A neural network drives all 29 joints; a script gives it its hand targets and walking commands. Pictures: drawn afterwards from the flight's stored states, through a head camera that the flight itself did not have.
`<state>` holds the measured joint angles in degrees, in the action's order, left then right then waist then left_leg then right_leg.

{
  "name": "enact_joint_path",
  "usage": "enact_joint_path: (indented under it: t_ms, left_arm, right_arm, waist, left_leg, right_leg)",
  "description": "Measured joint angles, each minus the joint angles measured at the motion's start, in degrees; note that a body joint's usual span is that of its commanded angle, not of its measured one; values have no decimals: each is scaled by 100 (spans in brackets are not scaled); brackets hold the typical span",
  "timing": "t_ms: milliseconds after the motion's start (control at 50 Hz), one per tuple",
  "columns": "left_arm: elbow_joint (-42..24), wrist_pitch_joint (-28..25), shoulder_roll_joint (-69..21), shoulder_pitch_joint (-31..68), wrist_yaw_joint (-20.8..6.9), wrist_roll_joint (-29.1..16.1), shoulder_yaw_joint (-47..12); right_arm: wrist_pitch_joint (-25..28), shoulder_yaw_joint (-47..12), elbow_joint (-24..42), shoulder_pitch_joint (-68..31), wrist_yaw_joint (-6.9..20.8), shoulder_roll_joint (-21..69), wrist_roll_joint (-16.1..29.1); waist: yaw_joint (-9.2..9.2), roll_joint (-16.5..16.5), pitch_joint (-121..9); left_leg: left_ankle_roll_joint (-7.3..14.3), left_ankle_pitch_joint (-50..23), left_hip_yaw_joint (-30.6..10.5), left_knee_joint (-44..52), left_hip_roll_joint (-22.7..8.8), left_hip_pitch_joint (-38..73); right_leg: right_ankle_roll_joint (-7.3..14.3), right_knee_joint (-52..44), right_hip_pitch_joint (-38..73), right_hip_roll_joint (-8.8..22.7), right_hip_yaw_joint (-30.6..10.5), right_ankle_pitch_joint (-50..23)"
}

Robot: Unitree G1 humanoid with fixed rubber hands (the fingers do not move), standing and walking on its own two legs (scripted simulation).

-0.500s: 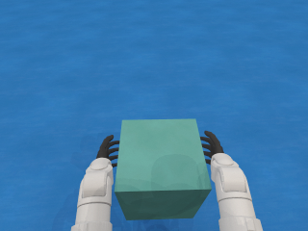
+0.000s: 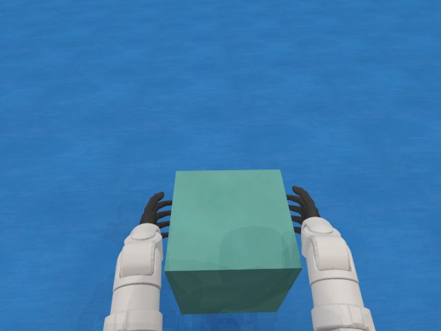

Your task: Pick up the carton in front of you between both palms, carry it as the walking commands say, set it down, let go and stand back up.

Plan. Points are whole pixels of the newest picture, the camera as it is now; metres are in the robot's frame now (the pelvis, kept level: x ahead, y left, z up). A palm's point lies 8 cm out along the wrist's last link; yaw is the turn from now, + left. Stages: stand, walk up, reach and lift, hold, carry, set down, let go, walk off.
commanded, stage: set down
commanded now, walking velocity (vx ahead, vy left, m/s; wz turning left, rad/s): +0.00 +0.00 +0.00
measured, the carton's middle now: (228, 244) +0.30 +0.00 -0.04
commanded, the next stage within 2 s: none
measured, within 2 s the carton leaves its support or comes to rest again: neither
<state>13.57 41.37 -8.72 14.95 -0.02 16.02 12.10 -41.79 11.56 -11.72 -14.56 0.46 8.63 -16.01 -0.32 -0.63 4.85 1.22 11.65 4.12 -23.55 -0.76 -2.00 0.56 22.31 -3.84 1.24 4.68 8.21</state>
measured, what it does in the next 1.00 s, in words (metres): lowers itself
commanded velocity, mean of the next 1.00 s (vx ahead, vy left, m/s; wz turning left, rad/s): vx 0.00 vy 0.00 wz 0.00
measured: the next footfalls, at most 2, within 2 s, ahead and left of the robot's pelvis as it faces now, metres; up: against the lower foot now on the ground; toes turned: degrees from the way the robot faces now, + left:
none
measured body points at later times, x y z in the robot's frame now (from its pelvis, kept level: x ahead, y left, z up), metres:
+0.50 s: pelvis -0.03 +0.00 -0.04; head +0.05 +0.00 +0.40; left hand +0.34 +0.16 -0.06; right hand +0.35 -0.14 -0.05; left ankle +0.03 +0.10 -0.74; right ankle +0.06 -0.10 -0.74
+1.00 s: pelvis -0.02 +0.00 -0.16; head +0.20 +0.01 +0.23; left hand +0.41 +0.15 -0.24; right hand +0.40 -0.15 -0.24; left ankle +0.03 +0.10 -0.74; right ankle +0.06 -0.10 -0.74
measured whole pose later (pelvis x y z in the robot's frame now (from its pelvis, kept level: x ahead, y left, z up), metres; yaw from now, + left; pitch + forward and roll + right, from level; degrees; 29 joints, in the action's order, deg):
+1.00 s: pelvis -0.02 +0.00 -0.16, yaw +4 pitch +38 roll +0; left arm 36.9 11.3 -4.6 41.5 2.4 12.0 21.8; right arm -11.8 27.7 -30.5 -38.4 -0.3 7.5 -12.9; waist -3.1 -1.7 -10.8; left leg 1.6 27.4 0.0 -77.7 3.4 -88.6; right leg 0.3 76.7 -89.5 -1.5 -0.2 25.5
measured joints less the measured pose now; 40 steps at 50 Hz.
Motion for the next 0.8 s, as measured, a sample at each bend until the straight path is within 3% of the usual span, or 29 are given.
enact_joint_path:
  t_ms: [80,140,300,420,520,640,800]
  left_arm:
    - [371,-66,-84,333,-68,170,286]
    - [870,-271,-214,774,-139,406,799]
    - [2074,-772,-138,2070,-329,1095,2005]
    - [2436,-1308,-71,2354,-347,1327,2198]
    - [2539,-2088,36,2390,-227,1069,1958]
    - [2361,-3001,160,2417,11,429,1433]
    - [1932,-3266,305,2258,237,-384,831]
  right_arm:
    - [26,311,-297,-299,55,72,-133]
    - [182,860,-759,-752,124,202,-305]
    - [768,2067,-2094,-2141,185,326,-1017]
    - [1333,2416,-2434,-2441,230,330,-1282]
    - [2078,2186,-2363,-2365,187,246,-1100]
    - [2975,1771,-2025,-2242,69,56,-451]
    - [3266,1338,-1596,-2041,-50,-115,383]
  waist:
    - [-60,28,32]
    - [-99,37,62]
    - [4,19,321]
    - [-77,28,305]
    - [-184,-38,293]
    - [-232,-38,176]
    - [-227,-40,-780]
  left_leg:
    - [29,20,-145,-164,71,-67]
    - [84,107,-339,-398,175,-167]
    - [57,325,-548,-1111,233,-695]
    - [0,463,-606,-1745,286,-1877]
    - [15,575,-594,-2374,330,-3306]
    - [31,718,-516,-3175,382,-5198]
    - [39,1133,-424,-4329,391,-7298]
  right_leg:
    - [45,216,-46,-119,-232,99]
    - [65,489,-115,-230,-432,282]
    - [130,1138,-594,-342,-483,629]
    - [101,1696,-1730,-341,-467,594]
    - [54,2330,-3154,-308,-450,727]
    - [11,3189,-5079,-268,-489,893]
    - [-20,4365,-7208,-281,-529,1295]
